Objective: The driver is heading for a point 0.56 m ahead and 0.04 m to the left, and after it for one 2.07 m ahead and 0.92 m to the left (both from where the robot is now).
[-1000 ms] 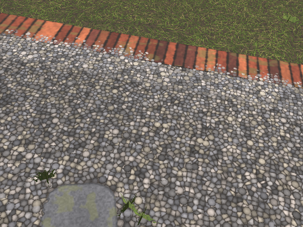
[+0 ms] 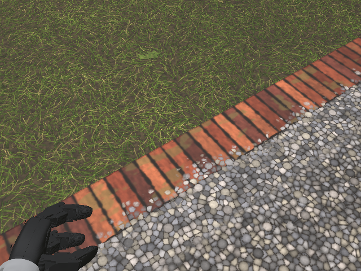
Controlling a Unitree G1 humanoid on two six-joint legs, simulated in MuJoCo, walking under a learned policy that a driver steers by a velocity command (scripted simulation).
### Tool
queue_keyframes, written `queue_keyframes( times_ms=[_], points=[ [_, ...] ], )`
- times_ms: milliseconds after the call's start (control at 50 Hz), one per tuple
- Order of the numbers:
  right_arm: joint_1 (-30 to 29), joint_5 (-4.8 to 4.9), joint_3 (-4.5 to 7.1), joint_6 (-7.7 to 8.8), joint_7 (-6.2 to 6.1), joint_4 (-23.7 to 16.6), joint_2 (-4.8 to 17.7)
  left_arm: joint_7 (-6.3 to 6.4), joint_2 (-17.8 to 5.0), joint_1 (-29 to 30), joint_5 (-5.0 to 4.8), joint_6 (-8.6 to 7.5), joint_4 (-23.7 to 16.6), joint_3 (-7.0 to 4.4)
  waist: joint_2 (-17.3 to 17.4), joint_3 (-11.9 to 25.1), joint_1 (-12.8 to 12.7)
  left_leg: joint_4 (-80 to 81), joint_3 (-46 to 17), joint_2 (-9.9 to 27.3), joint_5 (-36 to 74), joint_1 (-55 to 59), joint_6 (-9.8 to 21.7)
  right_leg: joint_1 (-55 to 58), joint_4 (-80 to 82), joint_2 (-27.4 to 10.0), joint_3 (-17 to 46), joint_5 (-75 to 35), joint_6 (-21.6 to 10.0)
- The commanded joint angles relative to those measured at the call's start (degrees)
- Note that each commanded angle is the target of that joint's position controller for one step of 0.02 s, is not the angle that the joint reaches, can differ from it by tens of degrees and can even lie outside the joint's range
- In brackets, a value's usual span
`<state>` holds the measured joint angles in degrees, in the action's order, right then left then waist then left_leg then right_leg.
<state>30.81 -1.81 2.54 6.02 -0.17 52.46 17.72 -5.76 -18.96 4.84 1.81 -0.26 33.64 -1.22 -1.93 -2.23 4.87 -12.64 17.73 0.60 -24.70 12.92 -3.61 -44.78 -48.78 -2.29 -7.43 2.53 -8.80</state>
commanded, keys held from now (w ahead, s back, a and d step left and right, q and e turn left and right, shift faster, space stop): w+e+shift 0.16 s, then w+shift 0.02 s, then w+q+shift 0.16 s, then q+shift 0.66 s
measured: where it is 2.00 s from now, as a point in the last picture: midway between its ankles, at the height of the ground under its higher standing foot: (159, 174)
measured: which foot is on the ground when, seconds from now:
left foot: down 0.00-0.08, up 0.10-0.48, down 0.50-0.96, up 0.98-1.00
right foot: up 0.00-0.06, down 0.08-0.52, up 0.54-0.94, down 0.96-1.00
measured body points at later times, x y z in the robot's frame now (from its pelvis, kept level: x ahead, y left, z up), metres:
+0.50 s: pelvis +0.48 -0.02 +0.00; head +0.52 -0.03 +0.45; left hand +0.52 +0.26 -0.13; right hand +0.64 -0.29 -0.09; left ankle +0.70 +0.01 -0.70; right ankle +0.23 -0.03 -0.70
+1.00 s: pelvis +0.74 -0.07 +0.01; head +0.77 -0.07 +0.46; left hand +0.88 +0.24 -0.06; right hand +0.96 -0.33 -0.07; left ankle +0.69 +0.01 -0.70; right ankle +0.88 -0.15 -0.72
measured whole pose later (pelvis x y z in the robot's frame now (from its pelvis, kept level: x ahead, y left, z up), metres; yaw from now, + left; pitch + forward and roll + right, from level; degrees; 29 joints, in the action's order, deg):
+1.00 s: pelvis +0.74 -0.07 +0.01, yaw +17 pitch +2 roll -1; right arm 12.4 1.2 5.4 -3.0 -2.9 34.8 20.6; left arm 1.3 -16.7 -4.0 1.0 -3.5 37.4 -1.3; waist 1.6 -1.1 2.6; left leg -43.8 -18.0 -13.0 -27.0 -18.7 2.7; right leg -24.8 -27.1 5.4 8.8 3.1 0.9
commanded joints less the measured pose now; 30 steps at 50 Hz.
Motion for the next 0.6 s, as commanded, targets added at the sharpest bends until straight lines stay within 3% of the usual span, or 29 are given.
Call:
queue_keyframes(
  times_ms=[20, 40, 60, 80, 100, 120, 140, 160, 200, 220, 240, 280, 320, 360, 420, 460, 480, 500, 520, 540, 560, 580, 600],
  points=[
    [-6.01, -0.04, 2.04, -0.1, -1.2, -5.65, 11.42, 0.42, -3.03, -8.09, -0.03, -0.69, 0.23, -0.49, 7.37, 0.52, -10.83, -11.28, -1.19, 13.2, 83.87, -10.84, 3.53, 21.49, 4.56, 7.05, -4.97, 2.23, -2.93],
    [-8.0, -0.17, 2.48, -1.15, -1.51, -6.36, 13.06, 1.06, -5.18, -17.98, -0.08, -0.9, 2.98, -1.62, 8.36, 5.59, -16.04, -23.81, -2.16, 14.59, 87.88, -13.0, 4.22, 32.51, 4.5, 8.64, -3.55, 4.45, -4.21],
    [-10.82, -0.37, 2.57, -1.92, -1.32, -7.87, 13.21, 2.21, -7.9, -31.4, -0.19, -1.2, 7.45, -3.39, 7.42, 11.35, -21.27, -41.35, -3.71, 14.73, 81.08, -21.04, 4.93, 49.09, 8.06, 9.25, 0.74, 5.72, -6.31],
    [-10.32, -1.07, 2.23, -2.16, -0.32, -7.8, 10.2, 3.95, -10.6, -32.16, -0.93, -0.82, 9.44, -5.16, -0.17, 9.85, -18.39, -61.79, -4.5, 6.71, 29.45, -35.28, 4.0, 58.52, 10.98, 5.92, 8.1, 11.14, -7.56],
    [-6.64, -1.01, 0.63, -1.58, 0.18, -13.02, 4.03, 4.6, -17.42, -25.45, -0.09, 0.45, 6.93, -6.34, -12.1, 11.42, -9.14, -82.64, -8.1, -0.94, -5.27, -55.51, 1.24, 67.04, 14.88, -6.87, 35.44, 5.5, -14.31],
    [-11.97, -0.13, 0.6, -0.13, 0.08, -17.42, 7.33, 4.83, -17.91, -28.81, -0.14, 0.97, 5.15, -7.0, -5.37, 19.42, -12.88, -84.24, -20.35, -0.61, -1.34, -63.14, 1.5, 71.32, 27.23, -11.38, 50.98, 17.18, -19.68],
    [-15.64, -0.17, 0.23, 0.92, 0.07, -18.1, 7.83, 5.36, -15.36, -27.88, -0.55, 0.68, 6.11, -6.77, 0.66, 11.59, -11.58, -78.11, -22.18, 2.3, 2.38, -65.2, 1.96, 63.95, 33.82, -11.8, 52.01, 21.49, -17.38],
    [-16.16, -0.32, 0.0, 1.14, -0.04, -17.41, 7.69, 5.72, -12.42, -26.04, -0.66, -0.02, 6.86, -6.1, 5.33, 3.89, -8.27, -71.69, -21.83, 4.43, 4.41, -62.42, 1.94, 53.43, 35.64, -9.99, 47.78, 18.17, -15.19],
    [-12.17, -2.03, -0.58, -1.01, -0.02, -15.19, 6.12, 6.54, -8.18, -21.47, -0.53, -2.11, 6.74, -4.41, 8.2, 0.56, -2.31, -63.93, -21.59, 7.73, 3.58, -52.94, 0.91, 38.56, 35.6, -6.19, 36.54, 8.79, -12.79],
    [-11.07, -2.49, -0.86, -2.27, 0.31, -14.34, 4.86, 6.47, -5.63, -21.17, -0.8, -3.2, 7.16, -3.36, 8.41, 0.03, -1.07, -59.91, -21.16, 8.99, 2.74, -49.34, 0.38, 32.85, 36.63, -4.76, 33.04, 6.73, -12.03],
    [-12.19, -2.37, -1.24, -2.96, 0.8, -14.62, 3.41, 6.16, -4.62, -21.87, -0.91, -4.23, 8.1, -2.88, 7.68, -0.98, -0.99, -55.26, -19.98, 9.69, 3.79, -47.64, 0.13, 29.03, 38.0, -3.48, 29.61, 4.58, -11.35],
    [-20.1, -1.08, -2.09, -3.09, 1.54, -17.39, 1.3, 5.36, -5.25, -23.65, -0.99, -5.72, 9.66, -3.08, 4.6, -4.19, -3.34, -44.31, -17.5, 10.33, 14.44, -47.87, 1.18, 26.21, 41.11, -0.63, 22.18, -2.39, -9.08],
    [-24.87, 0.39, -2.55, -2.71, 2.34, -18.31, 0.15, 4.47, -4.75, -25.23, -1.62, -6.81, 10.48, -2.96, 3.33, -4.62, -5.82, -32.59, -15.14, 9.12, 28.51, -44.05, 4.05, 26.95, 42.85, 1.81, 15.74, -8.96, -5.27],
    [-28.22, 1.21, -2.61, -2.31, 3.03, -18.48, -0.42, 4.4, -4.87, -28.36, -2.18, -7.68, 12.13, -2.65, 3.3, -5.3, -8.0, -25.25, -12.97, 6.8, 38.45, -41.09, 6.91, 31.39, 45.99, -0.17, 13.1, -17.49, -2.71],
    [-27.44, 0.47, -2.15, -1.49, 3.18, -16.9, 0.53, 5.62, -6.5, -30.87, -1.21, -7.6, 14.55, -2.55, 2.04, -3.16, -8.09, -19.1, -10.44, 0.19, 38.63, -40.95, 9.46, 45.42, 40.2, -1.97, 7.73, -41.76, 1.5],
    [-19.88, -0.07, -0.96, -1.08, 3.14, -13.82, 3.25, 7.05, -7.92, -29.84, -0.08, -6.81, 14.49, -2.77, -1.55, 2.83, -4.44, -18.76, -9.6, -5.45, 33.71, -33.57, 10.18, 50.66, 28.33, -3.07, 5.89, -56.82, 4.85],
    [-16.86, 5.0, 1.98, 0.23, 3.16, -15.22, 8.67, 7.65, -9.17, -27.46, -0.49, -4.86, 12.86, -3.06, -2.47, 8.46, -0.51, -19.86, -12.2, -5.99, 35.51, -28.52, 9.64, 52.66, 16.58, -4.06, 7.89, -60.66, 7.24],
    [-4.92, 5.35, 2.63, 0.28, 2.88, -11.65, 10.09, 8.02, -10.8, -19.13, 0.22, -3.64, 10.49, -3.39, -2.49, 11.79, 7.1, -14.55, -13.96, -4.28, 41.67, -19.84, 10.05, 48.96, -0.09, -2.1, 5.08, -57.13, 9.8],
    [1.63, 3.76, 2.45, 0.1, 2.18, -9.04, 12.05, 7.85, -5.36, -18.54, 2.4, -3.74, 7.74, -2.04, 11.82, 14.07, 6.0, -19.49, -22.34, 2.68, 58.1, -2.94, 12.85, 31.03, -25.79, 6.59, 4.91, -5.62, 12.21],
    [-1.59, -0.6, 2.0, 1.25, 2.72, -11.8, 12.98, 6.67, 1.93, -31.09, -0.14, -4.67, 6.73, 0.2, 21.24, 25.74, -2.23, -21.07, -54.36, 18.87, 64.03, 20.13, 27.4, 5.2, -47.63, 12.8, 15.53, 36.14, 15.84],
    [-5.62, -0.63, 3.34, 0.22, 2.22, -15.22, 11.98, 5.69, -5.15, -28.75, -1.82, -5.82, 6.63, -0.33, 8.9, 31.38, 1.62, -14.26, -58.47, 18.69, 54.58, 16.48, 26.97, 5.85, -47.76, 9.73, 20.3, 28.7, 13.69],
    [-10.88, 0.91, 3.17, -0.53, 1.58, -17.64, 10.57, 5.46, -7.06, -22.69, -2.82, -6.29, 3.91, -0.84, 3.47, 22.41, 0.05, -11.28, -53.63, 16.25, 43.9, 6.22, 25.34, 5.0, -42.14, 6.45, 20.08, 25.13, 11.81],
    [-15.25, 2.43, 2.66, -1.28, 1.39, -18.42, 9.02, 5.53, -6.48, -19.23, -1.8, -6.24, 2.9, -0.74, -4.9, 12.76, -3.19, -7.31, -49.64, 12.83, 39.52, -7.63, 23.56, 5.7, -37.16, 4.77, 17.13, 23.29, 10.7]
  ],
)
